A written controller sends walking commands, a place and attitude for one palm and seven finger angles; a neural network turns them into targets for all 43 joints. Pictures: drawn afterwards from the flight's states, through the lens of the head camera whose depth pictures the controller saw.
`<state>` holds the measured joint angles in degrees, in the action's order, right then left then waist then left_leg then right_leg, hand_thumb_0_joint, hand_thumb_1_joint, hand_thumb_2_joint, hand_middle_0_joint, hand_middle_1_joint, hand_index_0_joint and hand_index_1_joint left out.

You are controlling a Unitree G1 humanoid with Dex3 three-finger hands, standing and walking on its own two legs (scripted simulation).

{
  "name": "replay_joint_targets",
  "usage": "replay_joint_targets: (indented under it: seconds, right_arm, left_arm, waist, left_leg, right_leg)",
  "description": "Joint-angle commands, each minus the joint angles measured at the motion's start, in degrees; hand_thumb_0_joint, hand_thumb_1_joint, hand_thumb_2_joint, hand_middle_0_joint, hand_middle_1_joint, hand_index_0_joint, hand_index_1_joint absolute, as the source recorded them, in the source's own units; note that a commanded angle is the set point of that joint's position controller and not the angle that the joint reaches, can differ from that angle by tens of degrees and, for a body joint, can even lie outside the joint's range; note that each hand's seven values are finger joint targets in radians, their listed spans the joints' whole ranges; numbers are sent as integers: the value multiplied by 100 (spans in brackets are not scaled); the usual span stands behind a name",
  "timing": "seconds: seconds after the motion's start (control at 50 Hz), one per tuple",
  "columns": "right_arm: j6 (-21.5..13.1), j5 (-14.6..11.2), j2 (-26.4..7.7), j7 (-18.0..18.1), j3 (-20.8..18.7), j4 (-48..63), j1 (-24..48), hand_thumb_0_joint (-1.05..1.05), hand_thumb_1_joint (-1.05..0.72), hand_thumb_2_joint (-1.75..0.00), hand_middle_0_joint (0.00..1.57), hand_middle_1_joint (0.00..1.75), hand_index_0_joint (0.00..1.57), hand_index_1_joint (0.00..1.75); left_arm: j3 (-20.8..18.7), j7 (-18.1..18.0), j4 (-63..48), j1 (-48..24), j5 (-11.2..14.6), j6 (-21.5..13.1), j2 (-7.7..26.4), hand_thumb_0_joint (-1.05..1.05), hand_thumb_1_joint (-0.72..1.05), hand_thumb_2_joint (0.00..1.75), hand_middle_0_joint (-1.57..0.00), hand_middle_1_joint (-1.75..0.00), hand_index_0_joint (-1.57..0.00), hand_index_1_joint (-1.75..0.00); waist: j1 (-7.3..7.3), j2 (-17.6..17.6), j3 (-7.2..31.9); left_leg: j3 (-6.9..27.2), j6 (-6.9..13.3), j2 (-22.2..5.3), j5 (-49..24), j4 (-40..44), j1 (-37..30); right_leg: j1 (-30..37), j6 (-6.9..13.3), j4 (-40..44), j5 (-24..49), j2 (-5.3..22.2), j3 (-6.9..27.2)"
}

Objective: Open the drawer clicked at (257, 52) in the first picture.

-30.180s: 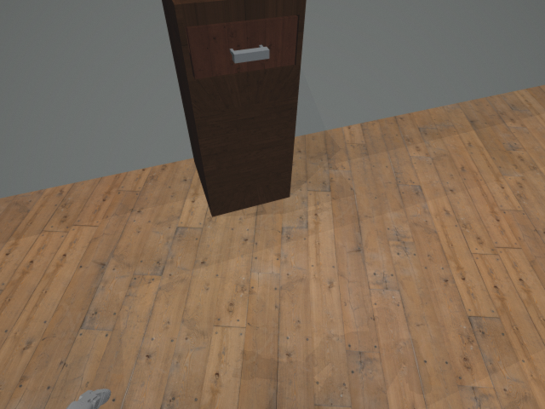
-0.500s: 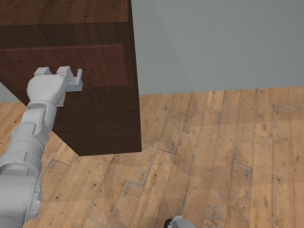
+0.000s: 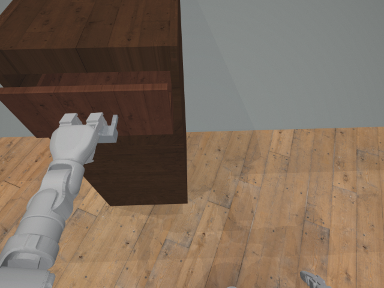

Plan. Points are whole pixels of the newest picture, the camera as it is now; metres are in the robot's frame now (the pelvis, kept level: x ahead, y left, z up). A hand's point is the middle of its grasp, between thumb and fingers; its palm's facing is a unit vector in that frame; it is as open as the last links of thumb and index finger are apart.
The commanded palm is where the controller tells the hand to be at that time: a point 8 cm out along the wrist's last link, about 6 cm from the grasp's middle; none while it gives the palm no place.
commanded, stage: pull the drawer open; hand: left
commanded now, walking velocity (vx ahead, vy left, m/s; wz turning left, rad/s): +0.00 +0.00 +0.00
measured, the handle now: (91, 126) +0.46 +0.25 +0.04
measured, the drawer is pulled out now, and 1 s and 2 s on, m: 0.06 0.18 0.27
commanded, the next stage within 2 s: none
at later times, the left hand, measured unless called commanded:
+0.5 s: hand (80, 180) +0.33 +0.25 +0.02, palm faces +0.00 -0.04 -1.00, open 6.5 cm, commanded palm +0.28 +0.26 +0.07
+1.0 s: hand (74, 205) +0.28 +0.24 +0.02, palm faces -0.01 -0.04 -1.00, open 6.4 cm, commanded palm +0.23 +0.26 +0.07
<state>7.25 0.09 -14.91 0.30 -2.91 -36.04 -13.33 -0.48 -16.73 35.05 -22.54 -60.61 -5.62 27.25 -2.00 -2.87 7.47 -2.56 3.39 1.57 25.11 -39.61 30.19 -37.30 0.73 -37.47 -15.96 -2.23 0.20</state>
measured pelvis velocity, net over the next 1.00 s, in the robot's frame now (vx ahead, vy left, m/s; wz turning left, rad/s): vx -0.01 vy -0.02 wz -0.02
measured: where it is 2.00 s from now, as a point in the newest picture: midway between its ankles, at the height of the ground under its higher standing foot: outside the picture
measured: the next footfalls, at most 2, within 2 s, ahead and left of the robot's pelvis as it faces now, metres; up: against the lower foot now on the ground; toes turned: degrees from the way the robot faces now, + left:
none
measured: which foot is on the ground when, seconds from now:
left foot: down 0.00-1.00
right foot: down 0.00-1.00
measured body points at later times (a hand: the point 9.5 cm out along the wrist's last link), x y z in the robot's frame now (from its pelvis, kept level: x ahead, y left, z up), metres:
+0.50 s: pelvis +0.00 -0.01 +0.00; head +0.06 -0.03 +0.45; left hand +0.32 +0.25 +0.07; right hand +0.15 -0.26 -0.12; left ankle -0.07 +0.07 -0.72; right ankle +0.01 -0.12 -0.72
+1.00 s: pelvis -0.01 -0.02 +0.00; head +0.04 -0.04 +0.45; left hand +0.27 +0.24 +0.07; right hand +0.17 -0.27 -0.11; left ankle -0.07 +0.07 -0.72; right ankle +0.01 -0.12 -0.72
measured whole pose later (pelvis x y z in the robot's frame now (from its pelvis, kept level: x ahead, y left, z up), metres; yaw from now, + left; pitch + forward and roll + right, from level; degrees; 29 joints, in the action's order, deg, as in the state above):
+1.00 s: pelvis -0.01 -0.02 +0.00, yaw -1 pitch +10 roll +0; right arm 5.0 0.6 -13.9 2.0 -1.9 -35.5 -7.1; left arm -3.2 -18.0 11.1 5.9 -58.4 -5.5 26.3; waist 0.7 -2.4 5.4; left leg -3.2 1.9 1.1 24.4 -37.4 23.3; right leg -32.2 2.2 -38.0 -16.1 -3.1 1.2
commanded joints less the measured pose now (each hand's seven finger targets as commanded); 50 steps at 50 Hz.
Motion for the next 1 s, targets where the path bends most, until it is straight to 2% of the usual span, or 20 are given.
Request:
replay_joint_targets:
  seconds: [0.0, 0.06, 0.12, 0.14, 0.2, 0.26, 0.32, 0.42, 0.48, 0.5, 0.56, 0.58, 0.62, 0.68, 0.7, 0.76, 0.8, 0.86, 0.9, 0.98]
  right_arm:
    - [-130, 1, -824, 92, -288, 556, -134, 0, -90, -90, 20, 30, 20, 30]
    - [-188, -1, -772, 80, -284, 614, -68, 0, -90, -90, 20, 30, 20, 30]
    - [-196, 9, -756, 71, -268, 682, 40, 0, -90, -90, 20, 30, 20, 30]
    - [-209, -5, -751, 67, -271, 681, 63, 0, -90, -90, 20, 30, 20, 30]
    - [-239, 5, -776, 89, -266, 683, 176, 0, -90, -90, 20, 30, 20, 30]
    - [-288, 22, -717, 92, -253, 730, 250, 0, -90, -90, 20, 30, 20, 30]
    - [-309, 44, -711, 93, -238, 725, 333, 0, -90, -90, 20, 30, 20, 30]
    - [-337, 39, -701, 152, -204, 706, 508, 0, -90, -90, 20, 30, 20, 30]
    - [-360, 49, -673, 188, -203, 688, 559, 0, -90, -90, 20, 30, 20, 30]
    - [-339, 55, -685, 196, -204, 712, 608, 0, -90, -90, 20, 30, 20, 30]
    - [-371, 46, -630, 211, -174, 750, 719, 0, -90, -90, 20, 30, 20, 30]
    - [-369, 25, -638, 219, -170, 729, 756, 0, -90, -90, 20, 30, 20, 30]
    - [-383, 40, -629, 224, -162, 773, 807, 0, -90, -90, 20, 30, 20, 30]
    - [-396, 34, -622, 257, -152, 763, 866, 0, -90, -90, 20, 30, 20, 30]
    - [-384, 44, -630, 264, -147, 785, 914, 0, -90, -90, 20, 30, 20, 30]
    - [-430, 41, -610, 276, -145, 784, 924, 0, -90, -90, 20, 30, 20, 30]
    - [-406, 42, -619, 280, -139, 784, 974, 0, -90, -90, 20, 30, 20, 30]
    - [-470, 47, -566, 246, -151, 846, 1048, 0, -90, -90, 20, 30, 20, 30]
    - [-454, 53, -594, 233, -137, 854, 1112, 0, -90, -90, 20, 30, 20, 30]
    - [-480, 51, -567, 233, -126, 872, 1177, 0, -90, -90, 20, 30, 20, 30]
  left_arm:
    - [-924, -179, -1098, -805, 171, 134, 1681, 0, 90, 90, -40, -135, -40, -135]
    - [-712, -172, -1427, -518, 204, 134, 1367, 0, 90, 90, -40, -135, -40, -135]
    - [-859, -183, -1699, -144, 215, 158, 1447, 0, 90, 90, -40, -135, -40, -135]
    - [-707, -181, -1795, -205, 229, 166, 1267, 0, 90, 90, -40, -135, -40, -135]
    - [-911, -240, -1973, -36, 228, 172, 1436, 0, 90, 90, -40, -135, -40, -135]
    - [-772, -271, -2261, 336, 232, 197, 1219, 0, 90, 90, -40, -135, -40, -135]
    - [-872, -304, -2530, 598, 243, 214, 1296, 0, 90, 90, -40, -135, -40, -135]
    - [-830, -328, -2530, 716, 246, 243, 1222, 0, 90, 90, -40, -135, -40, -135]
    - [-1002, -354, -2584, 895, 239, 219, 1352, 0, 90, 90, -40, -135, -40, -135]
    - [-1174, -351, -2649, 1091, 268, 212, 1493, 0, 90, 90, -40, -135, -40, -135]
    - [-1032, -343, -2700, 1375, 291, 208, 1301, 0, 90, 90, -40, -135, -40, -135]
    - [-1026, -338, -2706, 1285, 277, 213, 1332, 0, 90, 90, -40, -135, -40, -135]
    - [-1112, -347, -2762, 1485, 286, 198, 1381, 0, 90, 90, -40, -135, -40, -135]
    - [-1200, -356, -2792, 1426, 281, 182, 1471, 0, 90, 90, -40, -135, -40, -135]
    - [-1273, -356, -2817, 1592, 305, 173, 1506, 0, 90, 90, -40, -135, -40, -135]
    - [-1086, -370, -2911, 1562, 294, 152, 1321, 0, 90, 90, -40, -135, -40, -135]
    - [-1357, -386, -2944, 1853, 293, 152, 1549, 0, 90, 90, -40, -135, -40, -135]
    - [-1152, -418, -3283, 2299, 343, 143, 1220, 0, 90, 90, -40, -135, -40, -135]
    - [-1478, -433, -3346, 2706, 395, 143, 1466, 0, 90, 90, -40, -135, -40, -135]
    - [-1411, -490, -3554, 2863, 404, 137, 1317, 0, 90, 90, -40, -135, -40, -135]
  waist:
    - [393, 15, 2198]
    - [384, -82, 2128]
    - [456, -53, 2173]
    - [372, -65, 2065]
    - [400, -32, 1963]
    - [452, -118, 1997]
    - [492, -180, 2016]
    - [430, 58, 1670]
    - [502, 122, 1773]
    - [602, 26, 1930]
    - [616, 37, 1765]
    - [552, 11, 1614]
    - [638, -24, 1598]
    - [614, 86, 1575]
    - [670, -8, 1566]
    - [616, -24, 1495]
    - [707, 29, 1653]
    - [727, -80, 1637]
    - [811, 70, 1663]
    - [732, 87, 1388]
  left_leg:
    - [310, -275, -149, -4271, 227, -558]
    - [330, -304, -173, -4489, 227, -728]
    - [348, -294, -172, -4577, 220, -764]
    - [355, -305, -172, -4429, 224, -832]
    - [357, -309, -167, -4225, 272, -784]
    - [337, -325, -157, -4386, 262, -867]
    - [383, -361, -173, -4551, 267, -967]
    - [298, -293, -113, -3733, 367, -749]
    - [277, -294, -74, -3722, 373, -689]
    - [273, -295, -59, -3771, 378, -674]
    - [246, -280, -32, -3563, 412, -608]
    - [247, -282, -29, -3398, 423, -613]
    - [242, -277, -25, -3306, 464, -584]
    - [226, -266, 9, -3003, 478, -498]
    - [225, -269, 14, -3039, 505, -493]
    - [219, -272, 2, -2996, 492, -558]
    - [245, -288, 12, -3113, 494, -554]
    - [228, -288, -4, -3313, 455, -688]
    - [261, -304, -2, -3298, 473, -591]
    - [261, -292, 10, -2988, 473, -561]
  right_leg:
    - [2165, 165, -64, 2625, 5, 46]
    - [2107, 153, -65, 2695, 18, -4]
    - [2209, 149, -76, 2774, 25, 26]
    - [2076, 141, -38, 2645, 13, -9]
    - [2105, 166, -10, 2484, 3, 0]
    - [2159, 161, -39, 2641, 20, 2]
    - [2181, 160, -49, 2699, 32, 31]
    - [2187, 153, 43, 2440, 32, 51]
    - [2381, 163, 21, 2630, 41, 113]
    - [2550, 173, 6, 2709, 52, 162]
    - [2546, 159, 22, 2710, 61, 170]
    - [2416, 164, 55, 2541, 44, 176]
    - [2478, 169, 69, 2416, 52, 183]
    - [2516, 169, 84, 2356, 45, 247]
    - [2569, 183, 95, 2389, 59, 252]
    - [2417, 173, 93, 2277, 50, 219]
    - [2593, 186, 69, 2385, 46, 281]
    - [2531, 178, 50, 2580, 65, 289]
    - [2692, 187, 34, 2662, 69, 349]
    - [2465, 182, 61, 2424, 56, 349]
